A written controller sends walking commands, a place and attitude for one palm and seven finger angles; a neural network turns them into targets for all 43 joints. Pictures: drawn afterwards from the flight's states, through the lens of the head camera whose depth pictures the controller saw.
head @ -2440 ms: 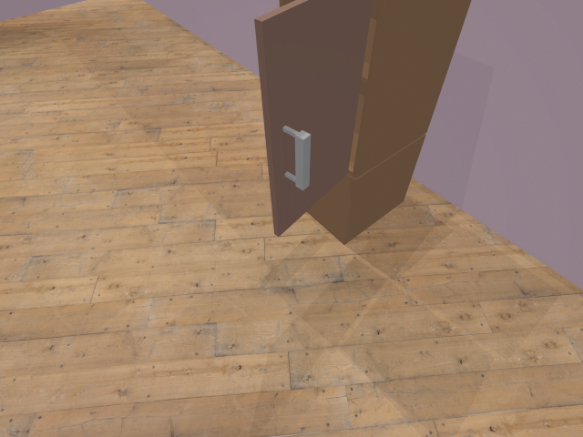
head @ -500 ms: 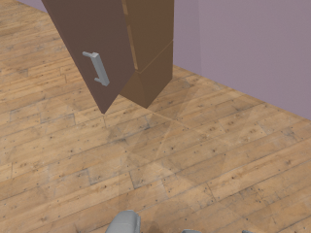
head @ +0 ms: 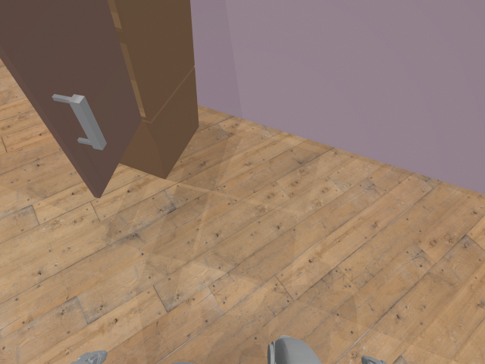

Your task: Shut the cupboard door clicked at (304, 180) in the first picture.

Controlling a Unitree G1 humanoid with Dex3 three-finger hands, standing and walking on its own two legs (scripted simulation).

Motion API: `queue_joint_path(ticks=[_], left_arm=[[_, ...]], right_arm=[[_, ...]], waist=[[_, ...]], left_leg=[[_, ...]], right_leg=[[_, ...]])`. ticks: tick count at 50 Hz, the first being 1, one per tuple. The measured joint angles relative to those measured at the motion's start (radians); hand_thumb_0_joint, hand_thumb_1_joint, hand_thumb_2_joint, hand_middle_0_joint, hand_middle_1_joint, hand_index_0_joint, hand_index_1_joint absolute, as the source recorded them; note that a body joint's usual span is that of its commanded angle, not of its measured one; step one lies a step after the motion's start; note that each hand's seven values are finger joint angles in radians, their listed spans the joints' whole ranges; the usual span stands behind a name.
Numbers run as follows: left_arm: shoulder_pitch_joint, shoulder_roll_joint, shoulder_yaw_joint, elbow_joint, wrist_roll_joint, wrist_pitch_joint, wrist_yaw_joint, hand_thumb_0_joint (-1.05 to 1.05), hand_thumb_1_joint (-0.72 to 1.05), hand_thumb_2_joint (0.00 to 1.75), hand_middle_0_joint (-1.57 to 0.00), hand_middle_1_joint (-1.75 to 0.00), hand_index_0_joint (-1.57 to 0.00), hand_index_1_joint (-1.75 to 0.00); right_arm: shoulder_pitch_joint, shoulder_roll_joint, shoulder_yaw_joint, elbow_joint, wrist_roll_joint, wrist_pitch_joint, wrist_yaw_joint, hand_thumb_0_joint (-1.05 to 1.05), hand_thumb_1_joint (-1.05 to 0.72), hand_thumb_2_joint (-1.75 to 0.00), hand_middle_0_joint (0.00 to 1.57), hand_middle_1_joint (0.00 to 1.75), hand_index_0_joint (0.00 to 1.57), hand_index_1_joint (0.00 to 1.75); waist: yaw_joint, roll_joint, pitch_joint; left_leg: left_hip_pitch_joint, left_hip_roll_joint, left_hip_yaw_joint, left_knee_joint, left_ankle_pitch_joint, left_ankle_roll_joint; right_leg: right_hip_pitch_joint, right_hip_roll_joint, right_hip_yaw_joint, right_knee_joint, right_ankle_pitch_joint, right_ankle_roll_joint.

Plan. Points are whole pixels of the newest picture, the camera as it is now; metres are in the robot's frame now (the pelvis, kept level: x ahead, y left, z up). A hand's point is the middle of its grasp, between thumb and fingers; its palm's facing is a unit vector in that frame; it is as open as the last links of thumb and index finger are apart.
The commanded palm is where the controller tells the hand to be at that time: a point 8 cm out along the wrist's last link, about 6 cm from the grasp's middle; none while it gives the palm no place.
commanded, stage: walk around to get in front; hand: left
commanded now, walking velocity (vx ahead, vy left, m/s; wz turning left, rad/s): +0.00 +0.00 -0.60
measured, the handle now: (80, 122) +0.58 +0.44 -0.06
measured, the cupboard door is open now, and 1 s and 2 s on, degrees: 100 100 100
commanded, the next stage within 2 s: none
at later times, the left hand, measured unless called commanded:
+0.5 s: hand (181, 338) +0.17 +0.12 -0.17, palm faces -0.35 -0.91 -0.24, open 7.4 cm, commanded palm none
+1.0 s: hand (225, 313) +0.22 +0.05 -0.16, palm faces -0.60 -0.74 -0.30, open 7.4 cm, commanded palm none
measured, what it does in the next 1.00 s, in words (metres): steps on the spot, turning right: right foot, then left foot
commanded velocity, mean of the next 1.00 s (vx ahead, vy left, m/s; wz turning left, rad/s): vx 0.00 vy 0.00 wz -0.60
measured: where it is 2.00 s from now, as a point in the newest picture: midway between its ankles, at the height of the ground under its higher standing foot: outside the picture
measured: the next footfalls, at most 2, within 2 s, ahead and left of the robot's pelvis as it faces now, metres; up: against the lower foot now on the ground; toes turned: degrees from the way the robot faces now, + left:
right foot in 0.18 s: +0.02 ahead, -0.15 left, +0.00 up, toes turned -13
left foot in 0.56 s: +0.11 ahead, +0.08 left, +0.00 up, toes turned -20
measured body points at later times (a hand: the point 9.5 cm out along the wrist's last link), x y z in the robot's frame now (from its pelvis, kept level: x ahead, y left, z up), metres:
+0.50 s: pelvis +0.01 -0.03 +0.00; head +0.06 -0.05 +0.44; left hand +0.18 +0.17 -0.15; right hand +0.01 -0.31 -0.14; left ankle +0.06 +0.10 -0.71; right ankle -0.02 -0.14 -0.74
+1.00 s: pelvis +0.01 -0.06 -0.01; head +0.05 -0.13 +0.43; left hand +0.25 +0.09 -0.14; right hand -0.12 -0.31 -0.17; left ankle +0.06 +0.08 -0.69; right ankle -0.07 -0.13 -0.74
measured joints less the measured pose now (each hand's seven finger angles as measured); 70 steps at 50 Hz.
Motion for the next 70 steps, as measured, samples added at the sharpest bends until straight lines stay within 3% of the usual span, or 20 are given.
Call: queue_joint_path(ticks=[7,9,12,16,23,28,31,34,36,42,45,46,48,52,56,62,65,66,68,70], left_arm=[[-0.033,-0.002,-0.017,0.000,-0.005,0.000,-0.014,0.01,0.91,0.90,-0.20,-0.30,-0.20,-0.30],[-0.038,-0.002,-0.025,-0.006,-0.006,-0.012,-0.017,0.01,0.91,0.90,-0.20,-0.30,-0.20,-0.30],[-0.049,-0.023,-0.036,-0.008,-0.007,-0.043,0.004,0.01,0.91,0.90,-0.20,-0.30,-0.20,-0.30],[-0.040,-0.047,-0.045,-0.016,-0.008,-0.034,0.030,0.01,0.91,0.90,-0.20,-0.30,-0.20,-0.30],[-0.016,-0.070,-0.057,-0.013,-0.002,-0.023,0.029,0.01,0.90,0.90,-0.20,-0.30,-0.21,-0.30],[0.000,-0.070,-0.049,-0.015,-0.008,-0.008,0.024,0.01,0.90,0.90,-0.20,-0.30,-0.21,-0.30],[-0.021,-0.049,-0.036,-0.011,-0.009,0.008,0.013,0.01,0.90,0.90,-0.20,-0.30,-0.21,-0.30],[-0.032,-0.033,-0.018,-0.016,-0.002,0.008,-0.003,0.01,0.91,0.90,-0.20,-0.30,-0.20,-0.30],[-0.032,-0.028,-0.012,-0.022,-0.002,0.008,-0.010,0.01,0.91,0.90,-0.20,-0.30,-0.20,-0.30],[-0.024,-0.028,-0.020,-0.009,-0.004,0.007,-0.016,0.01,0.91,0.90,-0.20,-0.30,-0.20,-0.30],[-0.023,-0.027,-0.030,-0.007,-0.005,-0.007,-0.017,0.01,0.91,0.90,-0.20,-0.30,-0.20,-0.30],[-0.023,-0.032,-0.031,-0.005,-0.002,-0.019,-0.012,0.01,0.91,0.90,-0.20,-0.30,-0.20,-0.30],[-0.027,-0.051,-0.040,-0.001,-0.005,-0.034,0.002,0.01,0.91,0.90,-0.20,-0.30,-0.20,-0.30],[-0.005,-0.071,-0.043,-0.006,-0.010,-0.039,0.029,0.01,0.91,0.90,-0.20,-0.30,-0.20,-0.30],[0.020,-0.079,-0.048,0.002,-0.010,-0.035,0.036,0.01,0.91,0.90,-0.20,-0.30,-0.20,-0.30],[0.040,-0.081,-0.046,0.013,-0.003,-0.026,0.033,0.01,0.90,0.90,-0.20,-0.30,-0.21,-0.30],[0.048,-0.073,-0.040,0.014,-0.007,-0.017,0.032,0.01,0.90,0.90,-0.20,-0.30,-0.21,-0.30],[0.044,-0.068,-0.037,0.015,-0.013,-0.011,0.030,0.01,0.90,0.90,-0.20,-0.30,-0.21,-0.30],[0.026,-0.051,-0.029,0.013,-0.014,-0.003,0.024,0.01,0.90,0.90,-0.20,-0.30,-0.21,-0.30],[0.012,-0.035,-0.018,0.006,-0.006,-0.001,0.015,0.01,0.91,0.90,-0.20,-0.30,-0.20,-0.30]], right_arm=[[0.062,-0.033,-0.019,0.017,0.000,0.001,0.013,0.00,-0.90,-0.90,0.20,0.29,0.21,0.30],[0.086,-0.049,-0.027,0.021,0.006,0.005,0.018,0.00,-0.90,-0.90,0.20,0.30,0.21,0.30],[0.065,-0.083,-0.038,0.042,0.020,0.035,0.014,0.00,-0.90,-0.90,0.20,0.29,0.20,0.30],[0.030,-0.087,-0.042,0.046,0.025,0.049,0.012,0.00,-0.90,-0.90,0.20,0.29,0.20,0.30],[-0.010,-0.052,-0.035,0.012,0.027,0.035,0.020,0.00,-0.90,-0.90,0.20,0.29,0.20,0.30],[-0.002,-0.031,-0.022,-0.012,0.028,0.004,0.017,0.00,-0.90,-0.90,0.20,0.29,0.20,0.30],[0.011,-0.009,-0.008,-0.012,0.010,-0.009,0.013,0.00,-0.90,-0.90,0.20,0.29,0.20,0.30],[0.038,0.003,0.005,-0.012,-0.001,-0.008,0.011,0.00,-0.90,-0.90,0.20,0.29,0.20,0.30],[0.050,0.002,0.005,-0.009,-0.003,-0.004,0.010,0.00,-0.90,-0.90,0.20,0.29,0.21,0.30],[0.064,-0.018,-0.011,0.000,-0.003,-0.005,0.020,0.00,-0.90,-0.90,0.20,0.30,0.21,0.30],[0.080,-0.038,-0.023,0.002,0.004,-0.001,0.027,0.00,-0.90,-0.90,0.21,0.30,0.21,0.30],[0.078,-0.049,-0.029,0.007,0.010,0.005,0.028,0.00,-0.90,-0.90,0.21,0.30,0.21,0.30],[0.058,-0.073,-0.037,0.023,0.018,0.030,0.018,0.00,-0.90,-0.90,0.20,0.29,0.21,0.30],[0.014,-0.082,-0.043,0.035,0.022,0.049,0.011,0.00,-0.90,-0.90,0.20,0.29,0.20,0.30],[-0.026,-0.069,-0.042,0.016,0.024,0.045,0.016,0.00,-0.90,-0.90,0.20,0.29,0.20,0.30],[-0.060,-0.039,-0.034,-0.009,0.030,0.028,0.017,0.00,-0.90,-0.90,0.20,0.29,0.20,0.30],[-0.051,-0.029,-0.023,-0.023,0.031,0.008,0.016,0.00,-0.90,-0.90,0.20,0.29,0.20,0.30],[-0.045,-0.025,-0.021,-0.026,0.025,-0.003,0.015,0.00,-0.90,-0.90,0.20,0.29,0.20,0.30],[-0.036,-0.013,-0.008,-0.030,0.012,-0.010,0.013,0.00,-0.90,-0.90,0.20,0.29,0.20,0.30],[-0.017,-0.002,0.004,-0.035,0.003,-0.011,0.012,0.00,-0.90,-0.90,0.20,0.29,0.20,0.30]], waist=[[-0.037,0.048,0.021],[-0.049,0.055,0.013],[-0.058,0.079,0.031],[-0.063,0.062,0.036],[-0.052,0.022,0.005],[-0.049,0.018,-0.034],[-0.045,-0.002,-0.023],[-0.035,-0.002,-0.014],[-0.029,0.011,-0.010],[-0.040,0.051,-0.004],[-0.050,0.062,-0.006],[-0.049,0.072,-0.006],[-0.053,0.094,0.009],[-0.045,0.076,0.018],[-0.039,0.048,0.014],[-0.024,0.020,-0.007],[-0.023,0.014,-0.031],[-0.025,0.012,-0.037],[-0.019,-0.005,-0.029],[-0.016,-0.009,-0.024]], left_leg=[[0.017,0.068,0.102,0.048,-0.047,-0.033],[-0.003,0.083,0.124,0.117,-0.087,-0.050],[-0.113,0.060,0.048,0.429,-0.254,-0.052],[-0.220,0.016,0.007,0.621,-0.215,-0.062],[-0.206,-0.026,-0.012,0.410,-0.147,-0.065],[-0.081,-0.041,-0.016,0.086,-0.049,-0.032],[-0.083,-0.032,0.010,0.098,-0.019,0.016],[-0.054,-0.004,0.036,0.047,0.007,0.015],[-0.038,0.016,0.055,0.016,0.019,0.008],[-0.020,0.072,0.130,0.028,-0.006,-0.021],[-0.037,0.097,0.163,0.108,-0.056,-0.048],[-0.060,0.106,0.157,0.176,-0.093,-0.052],[-0.129,0.077,0.079,0.374,-0.228,-0.055],[-0.232,0.017,0.013,0.595,-0.208,-0.068],[-0.261,-0.010,-0.012,0.551,-0.145,-0.078],[-0.203,-0.042,-0.021,0.332,-0.125,-0.070],[-0.111,-0.048,-0.018,0.109,-0.011,-0.053],[-0.107,-0.046,-0.012,0.089,0.011,-0.003],[-0.106,-0.036,0.014,0.112,-0.007,0.031],[-0.088,-0.017,0.035,0.091,-0.011,0.029]], right_leg=[[0.132,-0.055,-0.075,-0.318,0.038,-0.019],[0.213,-0.054,-0.090,-0.481,0.170,-0.041],[0.206,-0.029,-0.063,-0.465,0.135,-0.084],[0.229,-0.011,-0.011,-0.525,0.163,-0.092],[0.247,0.018,0.075,-0.587,0.209,-0.090],[0.205,0.056,0.117,-0.526,0.182,-0.067],[0.106,0.047,0.072,-0.261,-0.015,-0.046],[0.033,0.017,0.010,-0.039,-0.015,-0.022],[0.024,-0.010,-0.019,-0.008,0.002,-0.011],[0.133,-0.057,-0.077,-0.275,0.007,-0.016],[0.239,-0.054,-0.100,-0.499,0.144,-0.044],[0.248,-0.045,-0.095,-0.518,0.126,-0.064],[0.239,-0.029,-0.080,-0.489,0.096,-0.089],[0.269,-0.016,-0.030,-0.549,0.131,-0.100],[0.296,0.002,0.021,-0.606,0.164,-0.106],[0.306,0.029,0.081,-0.601,0.154,-0.098],[0.284,0.050,0.106,-0.546,0.118,-0.082],[0.258,0.054,0.104,-0.487,0.080,-0.075],[0.181,0.046,0.074,-0.272,-0.047,-0.056],[0.109,0.029,0.034,-0.078,-0.069,-0.036]])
